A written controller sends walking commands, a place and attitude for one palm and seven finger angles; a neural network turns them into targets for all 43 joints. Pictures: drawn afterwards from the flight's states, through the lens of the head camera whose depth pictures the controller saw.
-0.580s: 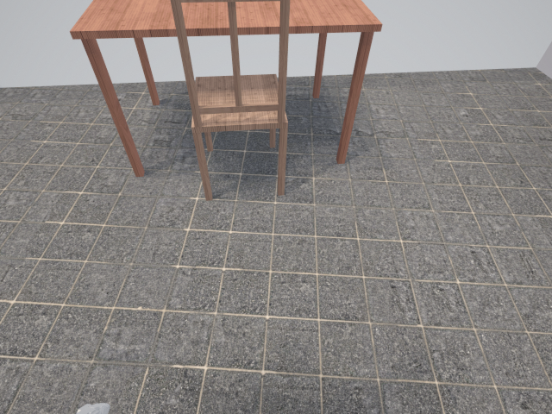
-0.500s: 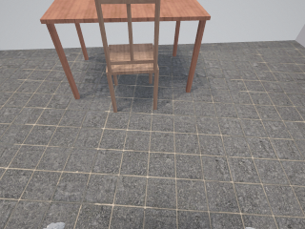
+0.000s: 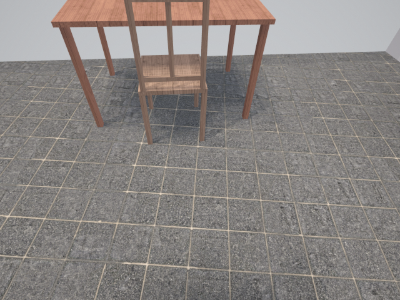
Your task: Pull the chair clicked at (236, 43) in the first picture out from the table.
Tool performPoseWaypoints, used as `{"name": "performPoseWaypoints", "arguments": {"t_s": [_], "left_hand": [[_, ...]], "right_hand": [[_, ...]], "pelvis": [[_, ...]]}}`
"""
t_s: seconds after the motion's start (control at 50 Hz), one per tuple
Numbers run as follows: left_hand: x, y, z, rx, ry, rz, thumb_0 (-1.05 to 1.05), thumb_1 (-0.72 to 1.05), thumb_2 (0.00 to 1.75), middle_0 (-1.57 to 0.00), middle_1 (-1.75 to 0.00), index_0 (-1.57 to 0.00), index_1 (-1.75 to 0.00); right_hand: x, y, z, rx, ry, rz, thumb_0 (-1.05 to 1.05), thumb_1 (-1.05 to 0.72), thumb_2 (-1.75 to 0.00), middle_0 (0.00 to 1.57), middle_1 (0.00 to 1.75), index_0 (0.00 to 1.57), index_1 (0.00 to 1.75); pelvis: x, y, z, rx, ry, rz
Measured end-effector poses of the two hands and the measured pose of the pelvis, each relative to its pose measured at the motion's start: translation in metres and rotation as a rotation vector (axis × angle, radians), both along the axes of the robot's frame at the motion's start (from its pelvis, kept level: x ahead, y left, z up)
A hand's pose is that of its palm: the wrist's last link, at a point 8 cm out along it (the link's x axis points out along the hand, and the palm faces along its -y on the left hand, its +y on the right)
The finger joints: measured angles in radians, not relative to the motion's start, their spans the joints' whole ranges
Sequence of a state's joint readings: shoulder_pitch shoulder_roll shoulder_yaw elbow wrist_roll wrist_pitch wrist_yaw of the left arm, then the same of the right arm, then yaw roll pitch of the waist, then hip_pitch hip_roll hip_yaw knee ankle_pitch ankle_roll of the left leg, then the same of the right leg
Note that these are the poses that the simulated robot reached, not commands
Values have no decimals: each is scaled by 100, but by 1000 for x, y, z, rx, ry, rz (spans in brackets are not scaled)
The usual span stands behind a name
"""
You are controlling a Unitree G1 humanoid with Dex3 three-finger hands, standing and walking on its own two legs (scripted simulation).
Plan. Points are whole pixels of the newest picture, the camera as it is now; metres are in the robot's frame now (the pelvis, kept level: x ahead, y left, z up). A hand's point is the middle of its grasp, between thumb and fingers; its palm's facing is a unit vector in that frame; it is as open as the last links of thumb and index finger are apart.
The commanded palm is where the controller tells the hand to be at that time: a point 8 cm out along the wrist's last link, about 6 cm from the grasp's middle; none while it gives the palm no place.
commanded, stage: stand and wait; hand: left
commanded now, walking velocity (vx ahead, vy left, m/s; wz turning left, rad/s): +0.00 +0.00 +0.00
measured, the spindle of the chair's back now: (170, 42) +1.24 +0.22 -0.06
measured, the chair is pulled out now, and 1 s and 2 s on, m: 0.00 0.00 0.00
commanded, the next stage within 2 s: look at it before walking up in 0.24 s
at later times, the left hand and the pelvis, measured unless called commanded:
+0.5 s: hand out of the picture +0.07 +0.24 -0.16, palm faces -0.04 -0.95 -0.32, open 7.4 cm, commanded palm none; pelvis -0.01 +0.00 +0.00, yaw +0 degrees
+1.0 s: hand out of the picture +0.06 +0.24 -0.16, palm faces -0.04 -0.94 -0.33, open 7.4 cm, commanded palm none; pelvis -0.01 -0.01 +0.00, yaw +0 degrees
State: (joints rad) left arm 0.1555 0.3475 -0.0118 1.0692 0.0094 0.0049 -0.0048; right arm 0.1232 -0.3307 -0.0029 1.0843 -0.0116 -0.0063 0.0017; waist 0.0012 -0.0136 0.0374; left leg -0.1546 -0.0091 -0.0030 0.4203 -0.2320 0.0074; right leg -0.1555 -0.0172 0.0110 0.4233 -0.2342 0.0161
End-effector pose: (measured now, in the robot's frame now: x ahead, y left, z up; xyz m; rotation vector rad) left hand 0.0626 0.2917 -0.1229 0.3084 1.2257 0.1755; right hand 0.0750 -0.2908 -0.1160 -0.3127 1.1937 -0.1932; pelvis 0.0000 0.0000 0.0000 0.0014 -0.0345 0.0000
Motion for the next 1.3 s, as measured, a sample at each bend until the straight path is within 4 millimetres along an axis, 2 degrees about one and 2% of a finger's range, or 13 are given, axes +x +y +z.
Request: {"name": "performPoseWaypoints", "arguments": {"t_s": [0.22,1.02,1.1,1.2,1.3], "left_hand": [[-1,1,3,6,-5,-6,0,90,90,-20,-30,-20,-30],[-7,-7,3,1,4,0,0,90,90,-20,-30,-20,-30],[-12,-16,-5,-24,37,-3,0,91,90,-20,-30,-20,-30],[-19,-37,-18,-77,109,-21,0,91,90,-20,-30,-20,-30],[-3,-69,-25,-107,151,-59,0,91,90,-20,-30,-20,-30]], "right_hand": [[-13,-1,-1,5,18,-12,1,-90,-90,21,30,20,30],[-9,-3,0,10,10,-6,1,-90,-90,21,30,20,30],[-15,5,-7,32,12,-31,1,-91,-90,21,30,20,30],[-34,15,-21,80,32,-106,1,-90,-90,21,30,20,30],[-61,12,-41,124,88,-207,1,-90,-90,21,30,20,30]], "pelvis": [[-5,-1,1,1,-4,-2],[-6,-5,3,1,-4,-7],[-1,-5,0,-1,3,-40],[14,-10,-7,5,18,-98],[35,-26,-17,7,12,-162]]}}
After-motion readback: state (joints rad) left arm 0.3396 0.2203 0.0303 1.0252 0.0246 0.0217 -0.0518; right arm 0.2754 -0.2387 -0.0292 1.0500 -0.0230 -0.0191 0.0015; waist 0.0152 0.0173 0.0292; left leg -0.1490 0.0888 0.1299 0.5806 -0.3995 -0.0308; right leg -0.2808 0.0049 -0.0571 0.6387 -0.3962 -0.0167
